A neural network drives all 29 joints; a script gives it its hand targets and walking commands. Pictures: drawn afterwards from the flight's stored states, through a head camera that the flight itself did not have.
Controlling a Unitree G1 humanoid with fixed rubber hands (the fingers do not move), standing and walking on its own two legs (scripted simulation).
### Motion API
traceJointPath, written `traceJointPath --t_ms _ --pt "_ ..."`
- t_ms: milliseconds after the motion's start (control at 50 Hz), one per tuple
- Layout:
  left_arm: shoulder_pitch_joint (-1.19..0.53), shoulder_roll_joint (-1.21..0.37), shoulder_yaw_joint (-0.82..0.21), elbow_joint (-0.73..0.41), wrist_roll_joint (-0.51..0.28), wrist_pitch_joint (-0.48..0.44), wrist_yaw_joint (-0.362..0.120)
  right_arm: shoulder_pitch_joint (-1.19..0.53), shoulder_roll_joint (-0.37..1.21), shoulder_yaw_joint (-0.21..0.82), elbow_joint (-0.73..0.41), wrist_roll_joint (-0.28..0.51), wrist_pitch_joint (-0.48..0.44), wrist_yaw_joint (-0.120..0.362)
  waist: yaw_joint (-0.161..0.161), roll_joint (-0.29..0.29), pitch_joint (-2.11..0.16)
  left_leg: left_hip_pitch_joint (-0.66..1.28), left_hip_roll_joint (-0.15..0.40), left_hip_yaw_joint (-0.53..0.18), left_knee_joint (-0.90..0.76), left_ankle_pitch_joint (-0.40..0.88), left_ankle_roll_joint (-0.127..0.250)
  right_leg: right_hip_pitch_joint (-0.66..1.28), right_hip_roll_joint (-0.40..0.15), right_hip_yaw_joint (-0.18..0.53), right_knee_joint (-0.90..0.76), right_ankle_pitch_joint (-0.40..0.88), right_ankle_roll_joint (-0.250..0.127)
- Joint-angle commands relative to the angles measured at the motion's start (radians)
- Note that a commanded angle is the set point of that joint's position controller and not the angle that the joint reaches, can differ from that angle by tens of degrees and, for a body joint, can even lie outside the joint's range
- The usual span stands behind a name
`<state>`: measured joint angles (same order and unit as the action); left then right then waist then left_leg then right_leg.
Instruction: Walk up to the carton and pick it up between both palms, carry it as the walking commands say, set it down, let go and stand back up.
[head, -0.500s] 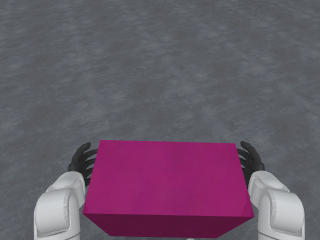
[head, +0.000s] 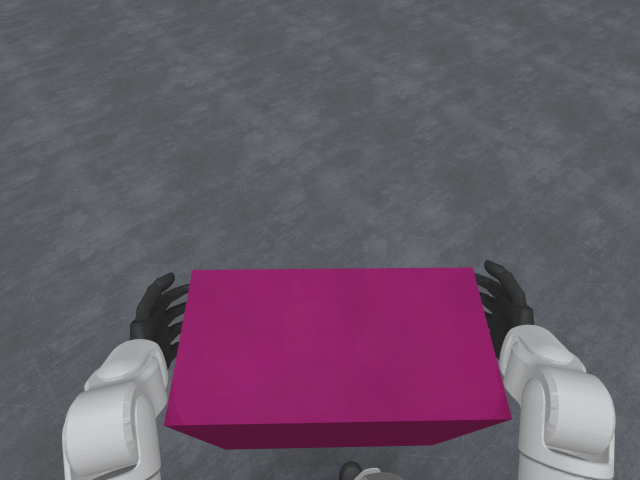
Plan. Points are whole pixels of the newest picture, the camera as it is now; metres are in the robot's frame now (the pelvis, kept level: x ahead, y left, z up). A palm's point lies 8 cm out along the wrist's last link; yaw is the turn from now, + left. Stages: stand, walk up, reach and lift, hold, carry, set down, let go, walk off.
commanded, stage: carry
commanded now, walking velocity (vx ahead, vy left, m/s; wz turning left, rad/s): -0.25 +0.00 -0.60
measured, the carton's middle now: (331, 371) +0.25 -0.01 -0.01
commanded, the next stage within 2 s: none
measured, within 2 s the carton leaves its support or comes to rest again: neither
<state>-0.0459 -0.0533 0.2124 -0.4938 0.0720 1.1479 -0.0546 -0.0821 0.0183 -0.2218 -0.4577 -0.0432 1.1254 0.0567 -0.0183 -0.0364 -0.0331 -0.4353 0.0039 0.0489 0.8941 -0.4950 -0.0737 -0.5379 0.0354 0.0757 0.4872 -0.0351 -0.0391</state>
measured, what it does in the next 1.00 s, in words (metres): walks backwards, turning right: left foot, then right foot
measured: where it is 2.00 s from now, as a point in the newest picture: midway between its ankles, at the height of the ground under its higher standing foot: outside the picture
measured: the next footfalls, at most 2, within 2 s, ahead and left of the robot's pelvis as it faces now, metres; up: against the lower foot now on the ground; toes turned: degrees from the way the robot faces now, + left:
left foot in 0.08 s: -0.05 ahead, +0.13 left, +0.00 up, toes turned +2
right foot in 0.42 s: -0.16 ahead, -0.13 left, +0.00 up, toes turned -20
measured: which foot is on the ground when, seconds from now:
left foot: up 0.00-0.06, down 0.08-0.42, up 0.44-0.74, down 0.76-1.00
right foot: down 0.00-0.10, up 0.12-0.40, down 0.42-0.76, up 0.78-1.00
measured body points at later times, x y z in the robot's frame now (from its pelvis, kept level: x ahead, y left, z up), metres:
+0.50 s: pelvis -0.16 +0.00 -0.01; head -0.14 -0.01 +0.44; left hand +0.14 +0.10 +0.05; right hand +0.03 -0.27 +0.05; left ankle -0.11 +0.13 -0.70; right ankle -0.19 -0.12 -0.73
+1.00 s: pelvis -0.33 +0.08 +0.00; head -0.32 +0.09 +0.45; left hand -0.01 +0.11 +0.07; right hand -0.21 -0.22 +0.08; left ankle -0.22 +0.15 -0.73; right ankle -0.43 -0.01 -0.66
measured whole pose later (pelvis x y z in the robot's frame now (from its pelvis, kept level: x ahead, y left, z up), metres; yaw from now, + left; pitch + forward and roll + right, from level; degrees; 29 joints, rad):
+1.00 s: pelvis -0.33 +0.08 +0.00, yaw -35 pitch +3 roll -2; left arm -0.04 -0.01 0.19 -0.46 0.05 1.18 -0.04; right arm -0.02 0.07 -0.22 -0.46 -0.09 1.13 0.06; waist 0.05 0.01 -0.06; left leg -0.41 0.16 0.18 0.60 -0.23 0.01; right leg -0.48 -0.01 -0.05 1.04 -0.49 0.06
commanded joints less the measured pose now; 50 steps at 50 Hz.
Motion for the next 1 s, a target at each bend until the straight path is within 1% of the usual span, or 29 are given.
traceJointPath --t_ms 0,40,60,80,100,120,140,160,200,260,360,380,400,420,440,460,500,540,640,720,740,760,780,800,820,840,880,900,980 --pt "-0.387 -0.644 -0.771 -0.104 -0.322 0.009 -0.159 -0.352 0.746 0.826 -0.079 0.334 0.037 0.150 0.040 -0.171 -0.362 0.062 -0.034 0.019 -0.183 -0.036 0.020 0.360 -0.241 0.298 -0.184 0.119 -0.050" --pt "-0.407 -0.655 -0.777 -0.104 -0.321 0.010 -0.159 -0.348 0.757 0.817 -0.070 0.332 0.038 0.154 0.025 -0.194 -0.365 0.260 -0.043 0.081 -0.434 0.030 0.046 0.273 -0.181 0.223 -0.225 0.042 0.039" --pt "-0.421 -0.663 -0.785 -0.105 -0.322 0.010 -0.158 -0.342 0.757 0.810 -0.061 0.330 0.039 0.157 0.016 -0.107 -0.373 0.400 0.009 0.047 -0.577 0.076 0.055 0.178 -0.127 0.163 -0.164 -0.077 0.089" --pt "-0.427 -0.682 -0.794 -0.103 -0.326 0.009 -0.157 -0.355 0.758 0.800 -0.053 0.333 0.040 0.162 0.021 0.122 -0.335 0.464 0.204 -0.158 -0.661 0.074 0.095 0.022 -0.038 0.061 0.043 -0.247 0.099" --pt "-0.505 -0.713 -0.796 -0.132 -0.338 0.012 -0.166 -0.353 0.760 0.799 -0.046 0.319 0.029 0.170 0.015 0.399 -0.242 0.260 0.538 -0.410 -0.636 0.286 0.272 -0.160 0.058 -0.119 0.436 -0.569 0.129" --pt "-0.554 -0.730 -0.817 -0.135 -0.351 0.003 -0.171 -0.400 0.766 0.814 -0.092 0.330 0.025 0.173 0.027 0.256 -0.134 0.162 0.566 -0.275 -0.601 0.636 0.293 -0.170 -0.026 -0.056 0.685 -0.564 0.115" --pt "-0.543 -0.724 -0.827 -0.145 -0.371 -0.002 -0.173 -0.422 0.754 0.815 -0.149 0.338 0.023 0.171 0.027 0.147 -0.145 0.119 0.481 -0.143 -0.540 0.761 0.259 -0.113 -0.035 -0.039 0.826 -0.505 0.097" --pt "-0.516 -0.728 -0.824 -0.135 -0.370 -0.005 -0.170 -0.430 0.738 0.804 -0.163 0.335 0.024 0.170 0.033 0.127 -0.169 0.120 0.391 -0.026 -0.497 0.782 0.214 -0.084 -0.036 -0.042 0.918 -0.435 0.101" --pt "-0.530 -0.703 -0.824 -0.149 -0.375 -0.003 -0.163 -0.389 0.715 0.780 -0.147 0.311 0.030 0.166 0.039 0.172 -0.169 0.172 0.301 0.066 -0.436 0.793 0.175 -0.087 -0.023 -0.080 0.940 -0.371 0.124" --pt "-0.501 -0.679 -0.846 -0.150 -0.391 0.003 -0.158 -0.328 0.682 0.757 -0.121 0.292 0.031 0.155 0.037 0.205 -0.204 0.291 0.291 0.074 -0.341 0.893 0.175 -0.077 -0.024 -0.139 0.682 -0.380 0.123" --pt "-0.418 -0.683 -0.839 -0.118 -0.406 0.023 -0.171 -0.241 0.685 0.762 -0.111 0.263 0.034 0.144 0.012 0.319 -0.278 0.362 0.378 0.017 -0.239 1.002 0.179 0.070 -0.011 -0.220 0.196 -0.414 0.069" --pt "-0.403 -0.698 -0.838 -0.102 -0.404 0.024 -0.175 -0.238 0.684 0.762 -0.101 0.258 0.034 0.146 0.022 0.284 -0.274 0.330 0.376 0.032 -0.196 0.980 0.138 0.127 -0.024 -0.207 0.034 -0.281 0.060" --pt "-0.391 -0.710 -0.837 -0.087 -0.401 0.024 -0.178 -0.240 0.684 0.761 -0.095 0.255 0.034 0.148 0.025 0.186 -0.256 0.235 0.342 0.063 -0.119 0.843 0.079 0.211 -0.077 -0.128 -0.085 -0.152 0.050" --pt "-0.356 -0.714 -0.825 -0.058 -0.394 0.025 -0.180 -0.251 0.674 0.757 -0.089 0.249 0.031 0.150 0.027 0.001 -0.259 -0.007 0.279 0.088 -0.008 0.370 -0.002 0.378 -0.254 0.074 -0.027 0.413 0.016" --pt "-0.348 -0.702 -0.800 -0.065 -0.375 0.000 -0.182 -0.292 0.723 0.804 -0.148 0.268 0.027 0.155 0.031 -0.389 -0.255 -0.258 0.117 0.122 0.127 -0.220 -0.047 0.467 -0.471 0.400 0.039 1.050 -0.139" --pt "-0.393 -0.717 -0.816 -0.091 -0.384 -0.013 -0.177 -0.341 0.759 0.816 -0.119 0.299 0.017 0.163 0.028 -0.275 -0.308 -0.211 0.116 -0.002 0.255 -0.243 -0.032 0.469 -0.423 0.324 0.052 1.135 -0.139" --pt "-0.443 -0.727 -0.823 -0.178 -0.374 -0.035 -0.166 -0.395 0.818 0.856 -0.147 0.367 -0.005 0.176 0.030 -0.122 -0.333 -0.159 0.115 -0.024 0.306 -0.063 -0.010 0.405 -0.337 0.166 0.030 0.744 -0.088" --pt "-0.440 -0.727 -0.812 -0.204 -0.349 -0.043 -0.148 -0.436 0.805 0.882 -0.191 0.400 -0.019 0.181 0.030 -0.136 -0.334 -0.158 0.113 -0.001 0.222 0.054 -0.008 0.385 -0.259 0.098 0.018 0.467 -0.079" --pt "-0.347 -0.663 -0.788 -0.192 -0.306 -0.031 -0.125 -0.369 0.737 0.852 -0.155 0.386 -0.004 0.179 0.039 -0.141 -0.356 -0.052 0.037 0.015 -0.015 0.012 -0.001 0.373 -0.276 0.240 -0.076 0.248 -0.090" --pt "-0.355 -0.659 -0.803 -0.146 -0.306 -0.011 -0.131 -0.328 0.735 0.830 -0.091 0.361 0.016 0.183 0.024 -0.147 -0.343 0.158 0.001 0.054 -0.340 0.067 0.031 0.252 -0.228 0.253 -0.101 0.012 -0.038" --pt "-0.360 -0.666 -0.807 -0.136 -0.308 -0.008 -0.133 -0.318 0.739 0.821 -0.078 0.355 0.020 0.185 0.016 -0.100 -0.349 0.291 0.039 0.033 -0.479 0.107 0.046 0.154 -0.189 0.215 -0.068 -0.085 0.000" --pt "-0.372 -0.680 -0.813 -0.137 -0.314 -0.006 -0.136 -0.316 0.734 0.811 -0.066 0.348 0.021 0.188 0.014 0.095 -0.329 0.377 0.221 -0.168 -0.596 0.081 0.106 -0.016 -0.086 0.104 0.063 -0.259 0.055" --pt "-0.447 -0.701 -0.827 -0.170 -0.336 -0.002 -0.144 -0.309 0.733 0.800 -0.059 0.337 0.014 0.189 0.003 0.397 -0.275 0.250 0.509 -0.412 -0.649 0.292 0.256 -0.143 0.044 -0.099 0.470 -0.545 0.096" --pt "-0.505 -0.713 -0.834 -0.163 -0.351 -0.006 -0.154 -0.354 0.755 0.809 -0.108 0.339 0.012 0.185 0.017 0.265 -0.210 0.164 0.545 -0.305 -0.596 0.557 0.283 -0.113 -0.030 -0.059 0.732 -0.585 0.084" --pt "-0.493 -0.732 -0.842 -0.149 -0.374 -0.010 -0.164 -0.371 0.742 0.807 -0.145 0.335 0.009 0.180 0.017 0.142 -0.203 0.103 0.484 -0.191 -0.560 0.622 0.267 -0.064 -0.045 -0.045 0.849 -0.535 0.077" --pt "-0.480 -0.742 -0.842 -0.136 -0.379 -0.012 -0.165 -0.384 0.726 0.796 -0.152 0.329 0.011 0.178 0.024 0.117 -0.200 0.077 0.416 -0.089 -0.546 0.585 0.234 -0.040 -0.050 -0.050 0.916 -0.465 0.088" --pt "-0.502 -0.725 -0.835 -0.131 -0.386 -0.006 -0.167 -0.366 0.711 0.769 -0.130 0.302 0.017 0.172 0.037 0.166 -0.182 0.098 0.309 0.037 -0.503 0.512 0.180 -0.024 -0.045 -0.085 0.856 -0.381 0.113" --pt "-0.510 -0.714 -0.841 -0.129 -0.393 -0.002 -0.166 -0.353 0.699 0.756 -0.112 0.293 0.019 0.169 0.037 0.177 -0.183 0.130 0.289 0.058 -0.477 0.503 0.168 -0.022 -0.036 -0.114 0.752 -0.386 0.118" --pt "-0.457 -0.702 -0.849 -0.090 -0.414 0.019 -0.164 -0.306 0.673 0.743 -0.094 0.274 0.033 0.153 0.019 0.259 -0.275 0.253 0.378 -0.020 -0.424 0.622 0.206 0.052 -0.042 -0.166 0.358 -0.527 0.078"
